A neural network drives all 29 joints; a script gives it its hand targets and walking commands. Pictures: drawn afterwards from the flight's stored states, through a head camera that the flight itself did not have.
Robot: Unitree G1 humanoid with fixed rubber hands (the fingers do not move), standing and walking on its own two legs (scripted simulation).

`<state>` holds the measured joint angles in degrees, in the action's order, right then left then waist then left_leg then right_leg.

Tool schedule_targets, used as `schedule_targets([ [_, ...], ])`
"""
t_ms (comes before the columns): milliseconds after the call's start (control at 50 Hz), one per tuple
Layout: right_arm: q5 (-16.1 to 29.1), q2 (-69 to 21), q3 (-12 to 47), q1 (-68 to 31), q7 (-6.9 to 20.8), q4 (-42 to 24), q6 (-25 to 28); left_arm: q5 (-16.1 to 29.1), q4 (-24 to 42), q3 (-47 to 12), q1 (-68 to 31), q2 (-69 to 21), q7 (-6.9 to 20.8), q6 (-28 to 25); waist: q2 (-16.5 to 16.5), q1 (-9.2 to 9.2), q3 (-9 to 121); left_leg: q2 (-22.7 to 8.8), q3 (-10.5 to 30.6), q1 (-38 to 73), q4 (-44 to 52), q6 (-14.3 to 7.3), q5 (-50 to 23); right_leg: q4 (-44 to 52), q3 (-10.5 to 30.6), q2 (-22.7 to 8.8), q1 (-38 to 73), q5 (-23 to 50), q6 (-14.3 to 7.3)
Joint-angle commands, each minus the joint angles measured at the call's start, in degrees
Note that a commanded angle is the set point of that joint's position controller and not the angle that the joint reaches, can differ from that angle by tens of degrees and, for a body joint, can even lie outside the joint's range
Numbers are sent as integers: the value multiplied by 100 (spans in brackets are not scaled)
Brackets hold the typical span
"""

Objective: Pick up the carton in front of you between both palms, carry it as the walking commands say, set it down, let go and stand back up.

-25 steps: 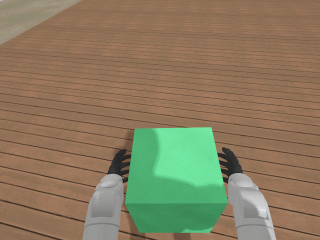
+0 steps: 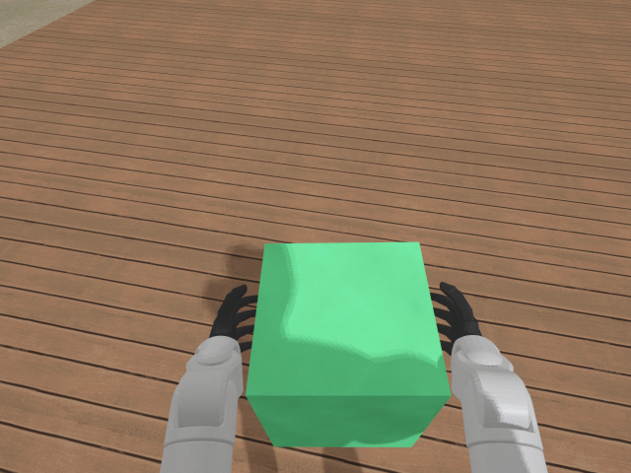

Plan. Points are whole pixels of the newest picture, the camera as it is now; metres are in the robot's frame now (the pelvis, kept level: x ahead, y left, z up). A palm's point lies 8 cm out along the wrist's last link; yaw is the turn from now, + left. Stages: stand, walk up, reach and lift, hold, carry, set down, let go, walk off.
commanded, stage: carry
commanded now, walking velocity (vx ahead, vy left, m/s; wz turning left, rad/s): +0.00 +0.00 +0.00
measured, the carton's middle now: (341, 350) +0.30 +0.00 -0.04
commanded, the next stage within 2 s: none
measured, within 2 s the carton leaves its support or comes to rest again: neither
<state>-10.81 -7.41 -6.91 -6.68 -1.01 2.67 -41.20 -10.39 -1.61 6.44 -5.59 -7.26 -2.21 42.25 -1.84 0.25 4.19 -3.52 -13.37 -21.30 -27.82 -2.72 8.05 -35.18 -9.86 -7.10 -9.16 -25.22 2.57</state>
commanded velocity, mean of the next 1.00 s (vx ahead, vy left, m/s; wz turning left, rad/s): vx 0.00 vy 0.00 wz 0.00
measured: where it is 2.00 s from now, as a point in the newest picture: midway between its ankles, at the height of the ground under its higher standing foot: outside the picture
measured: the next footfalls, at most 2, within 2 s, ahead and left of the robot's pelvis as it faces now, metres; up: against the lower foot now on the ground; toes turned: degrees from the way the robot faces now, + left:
right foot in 0.32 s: +0.27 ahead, -0.10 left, +0.00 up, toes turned -10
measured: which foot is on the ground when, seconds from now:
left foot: down 0.00-1.00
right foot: up 0.00-0.30, down 0.32-1.00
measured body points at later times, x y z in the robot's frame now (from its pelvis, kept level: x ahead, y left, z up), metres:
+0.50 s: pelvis +0.18 -0.02 +0.00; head +0.19 -0.03 +0.45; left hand +0.47 +0.14 +0.02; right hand +0.47 -0.17 +0.02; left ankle +0.05 +0.09 -0.73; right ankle +0.23 -0.09 -0.73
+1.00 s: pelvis +0.16 +0.00 +0.00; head +0.16 +0.00 +0.45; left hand +0.44 +0.17 +0.01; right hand +0.46 -0.14 +0.02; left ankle +0.05 +0.09 -0.73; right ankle +0.23 -0.09 -0.73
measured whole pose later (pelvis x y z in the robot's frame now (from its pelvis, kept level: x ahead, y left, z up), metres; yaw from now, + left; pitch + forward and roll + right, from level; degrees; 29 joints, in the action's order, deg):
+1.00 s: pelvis +0.16 +0.00 +0.00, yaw +2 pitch +2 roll -1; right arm -11.7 -7.5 -7.8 -7.4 -1.2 4.6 -41.6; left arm -11.0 -5.4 7.2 -7.4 -7.5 -1.7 41.8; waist 1.1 -0.3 3.0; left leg -3.3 -9.0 -5.4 -29.9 0.2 25.8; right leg -31.7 -12.7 -3.3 -21.5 -11.5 -2.6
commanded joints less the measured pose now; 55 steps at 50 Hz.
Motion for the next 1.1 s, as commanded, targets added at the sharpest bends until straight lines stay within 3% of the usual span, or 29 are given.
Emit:
schedule_targets([
  [0,1129,-4293,2952,-1944,1019,-323,209,1122,456,-3243,-2290,-4367,1006,-313,621,83,1322,-1919,2254,3195,944,-736,-3346,-2757,641,69,-2907,-455,-166],
  [40,1493,-4686,3405,-2360,1135,-626,398,1148,467,-3396,-2201,-4676,1014,-448,719,72,1511,-1591,1396,2663,1128,-382,-2846,-2076,492,11,-2277,405,-188],
  [60,1410,-4718,3359,-2261,1140,-375,417,1215,399,-3607,-2359,-4883,1009,-475,986,35,1342,-1441,1269,2451,1142,-284,-3182,-1898,363,153,-2164,654,-227],
  [120,1309,-4821,3309,-2213,1202,-158,548,1131,358,-3539,-2303,-4825,1084,-651,705,4,1314,-1224,704,2505,972,-115,-3769,-883,317,272,-2016,1083,-187],
  [140,1309,-4833,3269,-2171,1189,-295,571,1193,493,-3578,-2332,-4871,1102,-633,1290,-15,1337,-1030,386,2469,901,-135,-3770,-404,196,369,-1829,1254,-187],
  [180,1302,-4672,3427,-2139,1128,-517,548,1399,601,-3806,-2399,-4960,1105,-598,1377,58,1317,-1017,388,2410,871,-241,-3757,47,-60,541,-1544,1555,-207],
  [220,1432,-4826,3544,-1963,1103,-699,395,1529,1054,-3896,-2427,-4728,1093,-462,927,105,1356,-1069,279,2498,543,-222,-3217,923,-194,531,-1158,2373,-167],
  [240,1446,-4747,3554,-2207,1109,-809,342,1602,1291,-3963,-2705,-4731,1087,-419,927,0,1389,-905,170,2176,275,-47,-2965,1348,-166,450,-423,3132,-224],
  [260,1424,-4672,3591,-2149,1086,-834,177,1596,1089,-3854,-2552,-4725,1121,-260,740,-68,1403,-734,72,1811,64,154,-2035,1486,-2,241,62,3540,-277],
  [280,1337,-4435,3534,-1857,1033,-813,31,1625,1037,-3750,-2366,-4491,1144,-149,79,-18,1775,-608,253,1340,-93,283,-932,1204,617,-380,770,4697,-450],
  [320,954,-4189,3131,-1612,962,-290,-138,1324,588,-3355,-2394,-4090,1174,-17,-633,44,1729,-336,576,1048,52,298,1234,1239,997,-760,949,5484,-686],
  [360,1056,-4181,3429,-2157,952,-967,-14,1068,65,-2978,-1685,-4307,1158,-67,-632,2,1670,-214,664,920,280,391,737,1156,1257,-936,1126,5527,-905],
  [440,1211,-4551,3417,-2161,1054,-686,127,1110,170,-3044,-1941,-4683,1224,-282,-299,0,2139,-299,656,1158,127,517,-408,634,716,-554,1483,6651,-866],
  [500,1354,-4721,3693,-2239,1073,-733,178,1297,604,-3285,-2202,-4842,1215,-389,-348,-13,2318,-271,678,1368,197,470,-375,591,649,-466,1349,6296,-907],
  [520,1403,-4910,3682,-2253,1086,-749,190,1223,630,-3381,-2244,-4783,1186,-326,-147,0,2230,-202,633,1399,301,470,-106,587,654,-395,1276,6161,-962],
  [560,1333,-4655,3541,-2149,1071,-654,136,1273,658,-3371,-2162,-4713,1138,-282,313,-47,2199,-313,649,1503,138,483,-595,486,609,-405,1003,5863,-927],
  [620,1195,-4527,3433,-1871,1044,-471,60,1220,398,-3382,-2059,-4621,1121,-223,165,-6,2003,-448,704,1647,82,472,-1362,378,544,-322,710,5459,-830],
  [640,1185,-4481,3436,-1897,1044,-439,100,1199,360,-3423,-1994,-4608,1113,-237,235,-13,1860,-385,649,1553,176,460,-1680,324,531,-264,671,5835,-841],
  [720,981,-4513,3099,-1982,1038,-281,125,1197,266,-3301,-2366,-4653,1171,-268,576,-27,1533,-628,661,1641,-68,453,-2514,187,185,-67,79,4514,-666],
  [740,1017,-4465,3043,-2046,1049,-206,132,1210,361,-3284,-2434,-4556,1143,-282,360,-55,1588,-627,672,1720,65,414,-2481,172,166,-26,105,4533,-705],
  [760,1088,-4501,3079,-2019,1056,-172,139,1259,508,-3357,-2611,-4673,1157,-316,585,-39,1445,-649,785,1544,30,392,-2716,162,201,-32,76,4023,-646],
  [820,1131,-4556,3083,-2284,1095,-212,125,1146,35,-3183,-2449,-4665,1193,-224,545,-16,1133,-675,718,1389,44,331,-2209,228,267,-121,-10,4075,-547],
  [840,1054,-4485,3009,-2321,1078,-217,122,1161,-2,-3114,-2433,-4668,1189,-234,235,-13,1290,-670,807,1534,105,305,-2043,234,345,-133,12,4067,-600],
  [860,1112,-4616,3006,-2423,1088,-150,146,1149,135,-3174,-2577,-4629,1211,-269,371,-28,1316,-612,731,1500,119,276,-1402,393,407,-191,7,4000,-617],
  [920,1182,-4764,3266,-2563,1103,-386,181,1259,201,-3271,-2623,-4884,1240,-318,56,-33,1315,-506,810,1124,292,204,-91,546,431,-184,177,3143,-527],
  [940,1239,-4845,3382,-2502,1133,-231,128,1302,291,-3312,-2801,-4914,1236,-338,-103,5,1107,-539,855,958,304,176,-168,625,441,-161,160,3300,-544],
  [1000,1265,-4863,3194,-2447,1181,-87,125,1207,334,-3340,-2722,-4823,1242,-261,526,-23,1267,-460,840,1038,305,219,-152,582,484,-218,167,3422,-575],
  [1040,1169,-4811,3204,-2439,1157,-140,107,1225,135,-3210,-2684,-4901,1254,-256,129,-45,1510,-448,879,1140,293,158,-216,510,478,-268,313,3256,-592],
  [1080,1140,-4786,3173,-2543,1163,-159,110,1145,139,-3108,-2663,-4786,1242,-240,129,-21,1290,-558,909,1095,262,177,-219,650,395,-212,118,3220,-548],
])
